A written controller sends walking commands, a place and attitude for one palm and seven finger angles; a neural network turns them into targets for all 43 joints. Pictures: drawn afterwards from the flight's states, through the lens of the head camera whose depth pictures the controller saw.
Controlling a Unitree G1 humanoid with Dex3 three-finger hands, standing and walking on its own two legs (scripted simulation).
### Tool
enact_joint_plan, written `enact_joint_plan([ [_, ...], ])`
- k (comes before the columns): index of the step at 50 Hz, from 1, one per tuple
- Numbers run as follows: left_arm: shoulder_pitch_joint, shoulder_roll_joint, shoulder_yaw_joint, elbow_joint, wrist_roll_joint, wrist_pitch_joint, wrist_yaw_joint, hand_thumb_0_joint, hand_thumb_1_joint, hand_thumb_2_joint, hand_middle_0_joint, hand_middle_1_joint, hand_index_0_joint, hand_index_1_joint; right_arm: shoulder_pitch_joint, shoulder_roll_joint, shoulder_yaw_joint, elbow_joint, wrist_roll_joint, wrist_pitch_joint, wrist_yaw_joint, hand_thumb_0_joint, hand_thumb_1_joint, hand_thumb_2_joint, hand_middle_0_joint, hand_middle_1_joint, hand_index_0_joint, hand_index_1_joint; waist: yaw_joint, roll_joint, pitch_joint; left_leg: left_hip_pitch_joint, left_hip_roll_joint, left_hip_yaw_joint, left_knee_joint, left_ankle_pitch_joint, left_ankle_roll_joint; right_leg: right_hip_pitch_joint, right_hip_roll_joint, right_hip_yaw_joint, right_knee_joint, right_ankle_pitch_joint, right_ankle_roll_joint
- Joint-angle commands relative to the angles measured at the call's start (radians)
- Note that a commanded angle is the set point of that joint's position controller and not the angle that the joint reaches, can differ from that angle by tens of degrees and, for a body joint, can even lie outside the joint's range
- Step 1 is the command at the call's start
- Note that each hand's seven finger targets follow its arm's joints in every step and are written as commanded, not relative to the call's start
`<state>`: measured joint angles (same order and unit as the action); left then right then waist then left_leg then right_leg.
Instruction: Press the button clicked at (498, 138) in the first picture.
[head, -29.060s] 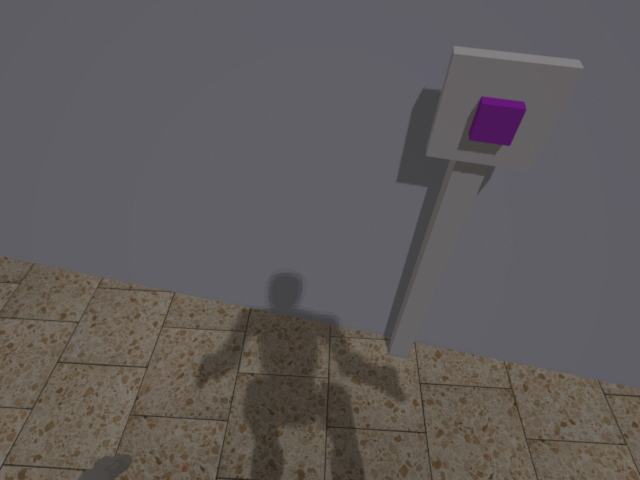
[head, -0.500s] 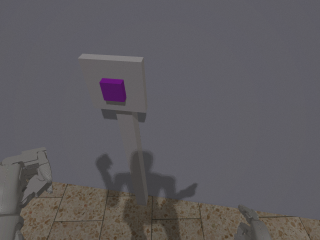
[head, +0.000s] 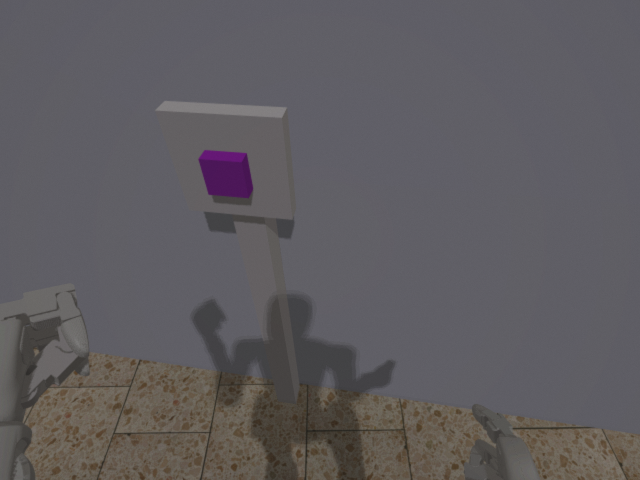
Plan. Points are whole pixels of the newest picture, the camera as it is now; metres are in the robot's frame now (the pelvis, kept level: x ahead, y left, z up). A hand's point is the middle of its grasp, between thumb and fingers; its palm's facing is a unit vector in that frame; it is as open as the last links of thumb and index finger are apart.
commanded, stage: step back with the hand held close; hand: left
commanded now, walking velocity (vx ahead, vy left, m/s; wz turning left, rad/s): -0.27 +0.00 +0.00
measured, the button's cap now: (227, 173) +0.49 +0.20 +0.15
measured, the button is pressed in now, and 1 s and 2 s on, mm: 0 0 0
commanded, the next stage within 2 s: stop stepping back and stand still in 1.12 s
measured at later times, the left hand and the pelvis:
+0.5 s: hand (35, 400) +0.14 +0.26 +0.15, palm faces +0.31 -0.82 -0.48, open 3.1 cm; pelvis -0.06 +0.03 -0.01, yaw -1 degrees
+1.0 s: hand out of the picture +0.04 +0.31 +0.17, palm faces +0.44 -0.79 -0.43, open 3.1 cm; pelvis -0.15 +0.05 -0.02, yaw +2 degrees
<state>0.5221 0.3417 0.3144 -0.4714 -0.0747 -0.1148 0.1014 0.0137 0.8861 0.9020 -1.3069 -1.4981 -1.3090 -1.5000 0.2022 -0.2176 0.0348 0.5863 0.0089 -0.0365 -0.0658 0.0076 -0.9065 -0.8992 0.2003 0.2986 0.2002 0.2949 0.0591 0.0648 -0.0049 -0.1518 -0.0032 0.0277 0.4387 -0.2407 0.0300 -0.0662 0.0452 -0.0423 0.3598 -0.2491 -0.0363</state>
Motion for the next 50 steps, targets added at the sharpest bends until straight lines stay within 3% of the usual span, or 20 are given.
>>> enact_joint_plan([
  [1, 0.012, 0.138, 0.095, -0.146, 0.004, -0.075, 0.009, 0.000, 0.900, 0.900, -1.300, -1.500, -1.300, -1.500, -0.123, -0.127, -0.061, -0.173, -0.001, -0.009, 0.010, 0.000, -0.900, -0.900, 0.200, 0.300, 0.200, 0.300, -0.040, -0.071, -0.022, 0.032, 0.046, -0.070, -0.002, 0.199, 0.022, -0.150, -0.127, 0.150, -0.095, 0.284, 0.031],
  [4, 0.061, 0.139, 0.087, -0.180, 0.007, -0.076, 0.010, 0.000, 0.900, 0.900, -1.300, -1.500, -1.300, -1.500, -0.118, -0.136, -0.073, -0.189, 0.005, 0.017, 0.012, 0.000, -0.900, -0.900, 0.200, 0.300, 0.200, 0.300, -0.045, -0.060, -0.106, 0.045, 0.063, -0.062, -0.001, 0.317, 0.022, -0.113, -0.119, 0.111, -0.035, 0.388, 0.050],
  [9, 0.098, 0.217, 0.159, -0.277, 0.006, -0.087, 0.031, 0.000, 0.900, 0.900, -1.300, -1.500, -1.300, -1.500, -0.126, -0.126, -0.085, -0.221, 0.015, 0.043, 0.002, 0.000, -0.900, -0.900, 0.200, 0.300, 0.200, 0.300, -0.044, -0.078, -0.191, 0.020, 0.075, -0.063, 0.016, 0.404, 0.022, -0.075, -0.116, 0.095, 0.034, 0.471, 0.054],
  [12, 0.115, 0.264, 0.210, -0.312, 0.001, -0.097, 0.043, 0.000, 0.900, 0.900, -1.300, -1.500, -1.300, -1.500, -0.131, -0.126, -0.088, -0.228, 0.015, 0.048, -0.007, 0.000, -0.900, -0.900, 0.200, 0.300, 0.200, 0.300, -0.043, -0.038, -0.204, -0.002, 0.078, -0.063, 0.026, 0.408, 0.020, -0.087, -0.115, 0.105, 0.052, 0.474, 0.051],
  [18, 0.164, 0.218, 0.175, -0.319, 0.006, -0.110, 0.047, 0.000, 0.900, 0.900, -1.300, -1.500, -1.300, -1.500, -0.103, -0.131, -0.089, -0.231, 0.015, 0.038, -0.004, 0.000, -0.900, -0.900, 0.200, 0.300, 0.200, 0.300, -0.055, 0.024, -0.177, -0.096, 0.110, -0.109, -0.008, 0.349, 0.026, -0.088, -0.090, 0.098, 0.099, 0.343, 0.044],
  [21, 0.160, 0.208, 0.173, -0.297, 0.012, -0.116, 0.048, 0.000, 0.900, 0.900, -1.300, -1.500, -1.300, -1.500, -0.102, -0.140, -0.090, -0.230, 0.012, 0.024, -0.003, 0.000, -0.900, -0.900, 0.200, 0.300, 0.200, 0.300, -0.053, 0.037, -0.129, -0.208, 0.130, -0.134, -0.058, 0.187, 0.038, -0.081, -0.071, 0.099, 0.126, 0.214, 0.042],
  [26, 0.106, 0.188, 0.168, -0.277, 0.036, -0.139, 0.050, 0.000, 0.900, 0.900, -1.300, -1.500, -1.300, -1.500, -0.094, -0.150, -0.088, -0.234, 0.008, -0.007, -0.007, 0.000, -0.900, -0.900, 0.200, 0.300, 0.200, 0.300, -0.060, 0.025, -0.033, -0.477, 0.154, -0.188, -0.141, -0.312, 0.071, -0.030, -0.061, 0.131, 0.165, -0.004, 0.035],
  [29, 0.051, 0.194, 0.180, -0.293, 0.054, -0.153, 0.054, 0.000, 0.900, 0.900, -1.300, -1.500, -1.300, -1.500, -0.086, -0.153, -0.088, -0.233, 0.000, -0.028, -0.015, 0.000, -0.900, -0.900, 0.200, 0.300, 0.200, 0.300, -0.058, 0.019, -0.012, -0.581, 0.167, -0.212, -0.157, -0.450, 0.084, -0.007, -0.051, 0.140, 0.199, -0.113, 0.033],
  [32, 0.018, 0.211, 0.189, -0.342, 0.061, -0.169, 0.057, 0.000, 0.900, 0.900, -1.300, -1.500, -1.300, -1.500, -0.081, -0.153, -0.094, -0.228, -0.006, -0.046, -0.015, 0.000, -0.900, -0.900, 0.200, 0.300, 0.200, 0.300, -0.060, 0.013, -0.031, -0.522, 0.133, -0.197, -0.096, -0.449, 0.070, -0.088, -0.063, 0.187, 0.147, -0.192, 0.009],
  [36, 0.034, 0.212, 0.173, -0.379, 0.049, -0.192, 0.071, 0.000, 0.900, 0.900, -1.300, -1.500, -1.300, -1.500, -0.045, -0.129, -0.086, -0.194, -0.011, -0.064, -0.002, 0.000, -0.900, -0.900, 0.200, 0.300, 0.200, 0.300, -0.079, -0.095, -0.080, -0.208, 0.047, -0.141, 0.128, -0.210, 0.022, -0.358, -0.167, 0.292, -0.002, -0.139, -0.043],
  [38, 0.042, 0.194, 0.158, -0.349, 0.046, -0.196, 0.077, 0.000, 0.900, 0.900, -1.300, -1.500, -1.300, -1.500, -0.034, -0.134, -0.087, -0.172, -0.014, -0.061, 0.000, 0.000, -0.900, -0.900, 0.200, 0.300, 0.200, 0.300, -0.088, -0.103, -0.076, -0.141, 0.048, -0.147, 0.188, -0.231, 0.014, -0.460, -0.196, 0.296, -0.031, -0.210, -0.051],
  [40, 0.026, 0.198, 0.166, -0.337, 0.051, -0.198, 0.086, 0.000, 0.900, 0.900, -1.300, -1.500, -1.300, -1.500, -0.041, -0.140, -0.089, -0.171, -0.014, -0.058, -0.002, 0.000, -0.900, -0.900, 0.200, 0.300, 0.200, 0.300, -0.090, -0.087, -0.032, -0.177, 0.074, -0.181, 0.140, -0.290, 0.023, -0.500, -0.161, 0.260, -0.013, -0.296, -0.032],
  [41, 0.018, 0.202, 0.173, -0.327, 0.052, -0.200, 0.089, 0.000, 0.900, 0.900, -1.300, -1.500, -1.300, -1.500, -0.046, -0.142, -0.085, -0.171, -0.013, -0.059, -0.005, 0.000, -0.900, -0.900, 0.200, 0.300, 0.200, 0.300, -0.092, -0.056, -0.008, -0.222, 0.100, -0.224, 0.066, -0.329, 0.032, -0.489, -0.121, 0.221, 0.034, -0.302, -0.014],
  [42, 0.005, 0.208, 0.181, -0.345, 0.053, -0.205, 0.088, 0.000, 0.900, 0.900, -1.300, -1.500, -1.300, -1.500, -0.065, -0.154, -0.086, -0.174, -0.015, -0.066, -0.012, 0.000, -0.900, -0.900, 0.200, 0.300, 0.200, 0.300, -0.090, 0.047, 0.001, -0.316, 0.167, -0.304, -0.086, -0.417, 0.053, -0.410, -0.055, 0.167, 0.157, -0.257, 0.014],
  [43, 0.014, 0.202, 0.203, -0.338, 0.061, -0.208, 0.088, 0.000, 0.900, 0.900, -1.300, -1.500, -1.300, -1.500, -0.079, -0.159, -0.084, -0.175, -0.020, -0.076, -0.018, 0.000, -0.900, -0.900, 0.200, 0.300, 0.200, 0.300, -0.079, 0.188, -0.029, -0.525, 0.291, -0.450, -0.302, -0.566, 0.101, -0.188, 0.036, 0.082, 0.450, -0.154, 0.049],
  [44, -0.006, 0.220, 0.222, -0.341, 0.065, -0.206, 0.085, 0.000, 0.900, 0.900, -1.300, -1.500, -1.300, -1.500, -0.081, -0.135, -0.088, -0.172, -0.030, -0.085, -0.018, 0.000, -0.900, -0.900, 0.200, 0.300, 0.200, 0.300, -0.066, 0.203, -0.067, -0.590, 0.359, -0.506, -0.364, -0.546, 0.134, -0.117, 0.060, 0.084, 0.701, -0.176, 0.054],
  [45, -0.032, 0.238, 0.232, -0.362, 0.057, -0.209, 0.082, 0.000, 0.900, 0.900, -1.300, -1.500, -1.300, -1.500, -0.069, -0.110, -0.094, -0.159, -0.038, -0.092, -0.013, 0.000, -0.900, -0.900, 0.200, 0.300, 0.200, 0.300, -0.066, 0.136, -0.095, -0.532, 0.361, -0.469, -0.346, -0.436, 0.129, -0.166, 0.048, 0.110, 0.815, -0.225, 0.046],
  [47, 0.017, 0.239, 0.237, -0.351, 0.045, -0.219, 0.075, 0.000, 0.900, 0.900, -1.300, -1.500, -1.300, -1.500, -0.079, -0.123, -0.110, -0.149, -0.028, -0.105, 0.005, 0.000, -0.900, -0.900, 0.200, 0.300, 0.200, 0.300, -0.055, 0.036, -0.158, -0.368, 0.335, -0.358, -0.261, -0.313, 0.107, -0.231, 0.045, 0.107, 0.788, -0.242, 0.043],
  [48, 0.071, 0.200, 0.207, -0.314, 0.037, -0.209, 0.071, 0.000, 0.900, 0.900, -1.300, -1.500, -1.300, -1.500, -0.085, -0.123, -0.113, -0.146, -0.027, -0.107, 0.014, 0.000, -0.900, -0.900, 0.200, 0.300, 0.200, 0.300, -0.049, 0.041, -0.149, -0.334, 0.300, -0.291, -0.267, -0.307, 0.082, -0.248, 0.053, 0.066, 0.768, -0.254, 0.044],
  [50, 0.095, 0.182, 0.177, -0.342, 0.023, -0.198, 0.062, 0.000, 0.900, 0.900, -1.300, -1.500, -1.300, -1.500, -0.099, -0.109, -0.104, -0.139, -0.020, -0.109, 0.030, 0.000, -0.900, -0.900, 0.200, 0.300, 0.200, 0.300, -0.046, 0.112, -0.160, -0.304, 0.259, -0.234, -0.322, -0.335, 0.034, -0.209, 0.063, -0.002, 0.670, -0.284, 0.036],
])
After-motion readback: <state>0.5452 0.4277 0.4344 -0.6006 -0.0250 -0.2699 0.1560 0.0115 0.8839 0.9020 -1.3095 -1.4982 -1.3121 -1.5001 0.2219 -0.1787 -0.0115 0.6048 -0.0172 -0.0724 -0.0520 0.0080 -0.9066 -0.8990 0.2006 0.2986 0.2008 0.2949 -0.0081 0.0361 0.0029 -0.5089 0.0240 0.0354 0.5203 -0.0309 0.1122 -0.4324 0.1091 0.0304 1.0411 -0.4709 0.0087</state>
